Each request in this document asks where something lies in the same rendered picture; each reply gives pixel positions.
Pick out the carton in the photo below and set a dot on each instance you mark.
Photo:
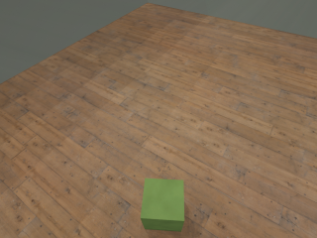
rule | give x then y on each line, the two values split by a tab
163	204

